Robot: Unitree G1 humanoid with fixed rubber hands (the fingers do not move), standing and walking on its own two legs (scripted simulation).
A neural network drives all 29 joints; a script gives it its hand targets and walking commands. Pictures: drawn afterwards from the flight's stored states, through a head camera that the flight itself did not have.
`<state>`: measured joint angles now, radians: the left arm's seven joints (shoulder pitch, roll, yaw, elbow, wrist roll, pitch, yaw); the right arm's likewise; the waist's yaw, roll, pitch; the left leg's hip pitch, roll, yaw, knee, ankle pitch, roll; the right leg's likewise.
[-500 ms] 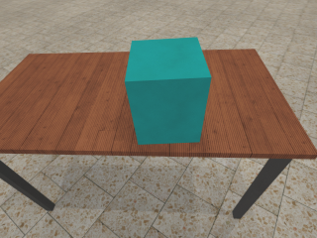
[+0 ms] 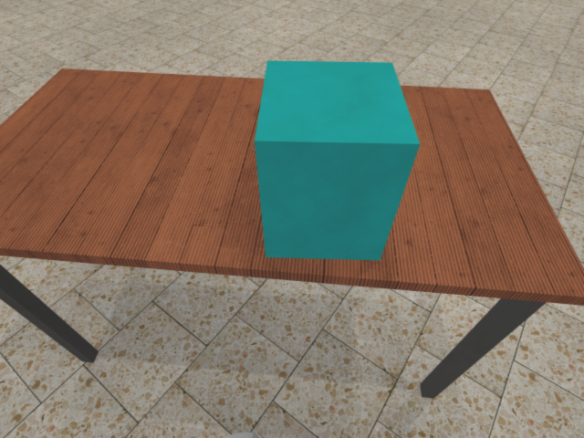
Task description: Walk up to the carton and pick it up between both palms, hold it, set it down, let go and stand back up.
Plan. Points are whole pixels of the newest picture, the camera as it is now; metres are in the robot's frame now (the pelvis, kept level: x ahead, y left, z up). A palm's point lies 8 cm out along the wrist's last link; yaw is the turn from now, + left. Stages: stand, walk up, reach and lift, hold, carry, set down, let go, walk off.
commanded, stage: walk up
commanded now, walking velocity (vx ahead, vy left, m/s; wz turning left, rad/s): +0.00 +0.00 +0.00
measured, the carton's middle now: (325, 164) +0.50 -0.02 +0.09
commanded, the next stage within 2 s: stand in 1.62 s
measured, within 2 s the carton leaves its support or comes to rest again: neither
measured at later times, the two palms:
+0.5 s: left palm out of the picture -0.02 +0.25 -0.16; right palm out of the picture +0.00 -0.17 -0.16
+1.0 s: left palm out of the picture -0.09 +0.17 -0.14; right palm out of the picture +0.06 -0.23 -0.15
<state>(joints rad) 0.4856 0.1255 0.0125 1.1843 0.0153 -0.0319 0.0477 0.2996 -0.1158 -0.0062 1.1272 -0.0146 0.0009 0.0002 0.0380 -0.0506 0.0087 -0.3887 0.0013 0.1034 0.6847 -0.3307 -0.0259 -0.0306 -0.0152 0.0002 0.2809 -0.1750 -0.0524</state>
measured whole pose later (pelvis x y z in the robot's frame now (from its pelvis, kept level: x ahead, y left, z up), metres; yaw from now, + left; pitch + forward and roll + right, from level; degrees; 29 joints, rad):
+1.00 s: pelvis +0.05 +0.00 +0.00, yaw +2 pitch +0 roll +1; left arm 0.53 0.06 -0.01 1.19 0.02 -0.04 0.03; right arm 0.27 -0.19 -0.04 1.12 -0.03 0.01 0.01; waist 0.02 0.01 -0.01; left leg -0.44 0.06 0.05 0.82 -0.24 -0.02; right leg -0.02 -0.02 -0.15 0.32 -0.29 -0.02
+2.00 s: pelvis +0.04 +0.01 -0.04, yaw +1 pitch +5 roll +0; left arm 0.02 0.28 -0.01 0.89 -0.16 0.61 0.04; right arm -0.01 -0.18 -0.09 0.88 0.03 0.40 0.04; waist -0.02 -0.06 0.06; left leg -0.59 0.04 0.13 0.77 -0.27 0.04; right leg -0.37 -0.06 -0.09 0.81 -0.52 0.00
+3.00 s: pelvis +0.03 +0.04 -0.01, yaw -6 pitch +0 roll -1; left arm 0.35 0.16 -0.06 0.03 -0.09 0.51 0.12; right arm 0.30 -0.20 -0.06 0.22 0.11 0.25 0.12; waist 0.04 -0.02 0.08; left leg -0.28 0.02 0.18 0.36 -0.09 0.06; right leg -0.12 -0.02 0.00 0.38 -0.27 0.02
